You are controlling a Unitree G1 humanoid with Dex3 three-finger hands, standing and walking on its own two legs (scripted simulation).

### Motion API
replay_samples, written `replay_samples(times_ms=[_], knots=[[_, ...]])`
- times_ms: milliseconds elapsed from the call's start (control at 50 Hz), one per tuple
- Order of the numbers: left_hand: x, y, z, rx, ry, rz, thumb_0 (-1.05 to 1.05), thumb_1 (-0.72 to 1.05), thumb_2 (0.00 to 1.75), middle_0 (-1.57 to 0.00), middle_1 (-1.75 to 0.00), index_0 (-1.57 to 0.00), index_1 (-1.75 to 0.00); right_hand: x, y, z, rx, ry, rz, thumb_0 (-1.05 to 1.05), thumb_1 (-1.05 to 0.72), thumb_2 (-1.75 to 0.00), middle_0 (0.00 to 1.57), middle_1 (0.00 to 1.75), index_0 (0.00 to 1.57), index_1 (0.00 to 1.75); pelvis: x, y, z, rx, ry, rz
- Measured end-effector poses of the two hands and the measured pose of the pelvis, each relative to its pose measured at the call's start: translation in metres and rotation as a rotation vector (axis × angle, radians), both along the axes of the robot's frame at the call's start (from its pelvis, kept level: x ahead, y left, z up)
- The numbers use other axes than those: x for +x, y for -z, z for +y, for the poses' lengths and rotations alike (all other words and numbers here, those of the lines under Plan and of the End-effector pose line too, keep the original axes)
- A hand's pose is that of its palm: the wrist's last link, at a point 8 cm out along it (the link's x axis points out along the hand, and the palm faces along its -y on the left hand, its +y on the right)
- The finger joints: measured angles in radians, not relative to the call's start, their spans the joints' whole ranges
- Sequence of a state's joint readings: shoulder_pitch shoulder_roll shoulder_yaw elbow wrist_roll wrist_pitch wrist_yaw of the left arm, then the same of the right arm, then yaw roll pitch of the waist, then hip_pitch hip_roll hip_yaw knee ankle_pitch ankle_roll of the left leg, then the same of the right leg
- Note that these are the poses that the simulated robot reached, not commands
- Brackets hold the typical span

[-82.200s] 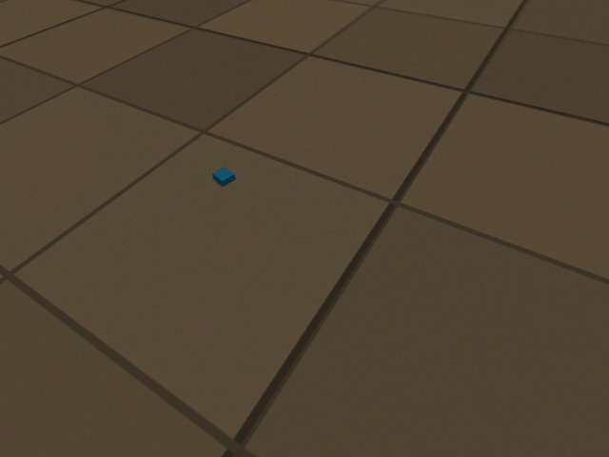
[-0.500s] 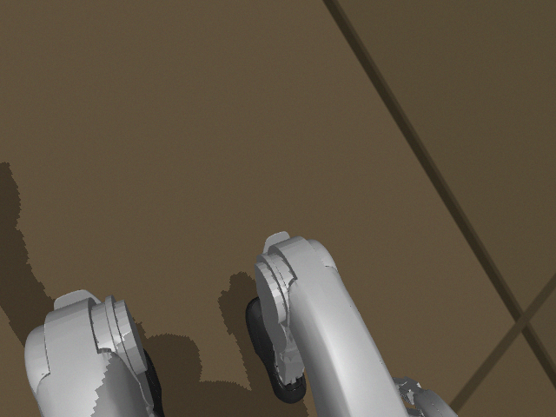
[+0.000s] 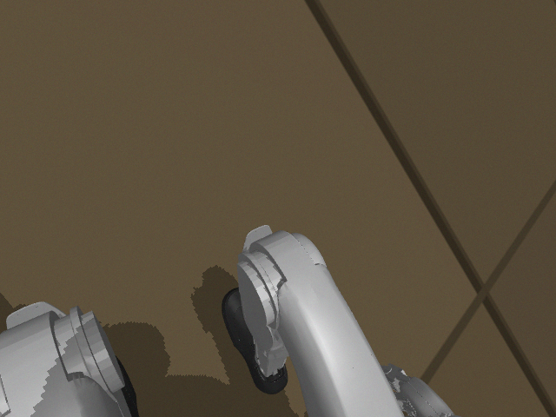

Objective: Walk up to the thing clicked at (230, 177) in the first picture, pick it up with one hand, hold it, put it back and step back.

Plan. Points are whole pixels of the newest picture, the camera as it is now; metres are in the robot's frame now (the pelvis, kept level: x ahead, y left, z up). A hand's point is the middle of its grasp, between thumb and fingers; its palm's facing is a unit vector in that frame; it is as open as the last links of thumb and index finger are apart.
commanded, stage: rest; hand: left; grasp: from above
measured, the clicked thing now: out of the picture +0.48 +0.35 -0.27
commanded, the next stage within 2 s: open in 0.84 s
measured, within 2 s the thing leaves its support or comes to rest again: rests again in 0.42 s
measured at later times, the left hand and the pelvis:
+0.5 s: hand out of the picture +0.48 +0.33 -0.24, palm faces -0.47 -0.12 -0.87, open 9.9 cm; pelvis +0.00 +0.00 +0.00, yaw -2 degrees
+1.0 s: hand out of the picture +0.48 +0.33 -0.25, palm faces -0.46 -0.13 -0.88, open 10.0 cm; pelvis +0.00 +0.00 +0.00, yaw -3 degrees
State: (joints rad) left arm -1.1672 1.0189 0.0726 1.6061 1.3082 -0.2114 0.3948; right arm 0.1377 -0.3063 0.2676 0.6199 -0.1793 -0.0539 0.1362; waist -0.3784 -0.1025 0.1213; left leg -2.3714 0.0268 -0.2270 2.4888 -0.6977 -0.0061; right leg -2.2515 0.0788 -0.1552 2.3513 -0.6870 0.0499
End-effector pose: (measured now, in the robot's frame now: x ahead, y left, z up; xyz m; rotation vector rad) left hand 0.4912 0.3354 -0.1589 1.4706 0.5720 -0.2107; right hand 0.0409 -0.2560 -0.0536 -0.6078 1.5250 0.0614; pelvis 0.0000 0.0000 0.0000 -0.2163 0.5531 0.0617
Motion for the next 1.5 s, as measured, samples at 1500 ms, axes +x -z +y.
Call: replay_samples(times_ms=[1500], knots=[[-0.001, 0.027, 0.003, 0.008, -0.023, -0.032, -0.01, -0.11, 0.59, -0.4, -0.78, -0.45, -0.72, 0.001, -0.012, 0.014, 0.019, -0.134, -0.023, 0.0, -0.9, -0.89, 0.21, 0.3, 0.21, 0.3, -0.007, 0.004, 0.005, -0.046, 0.025, -0.065]])
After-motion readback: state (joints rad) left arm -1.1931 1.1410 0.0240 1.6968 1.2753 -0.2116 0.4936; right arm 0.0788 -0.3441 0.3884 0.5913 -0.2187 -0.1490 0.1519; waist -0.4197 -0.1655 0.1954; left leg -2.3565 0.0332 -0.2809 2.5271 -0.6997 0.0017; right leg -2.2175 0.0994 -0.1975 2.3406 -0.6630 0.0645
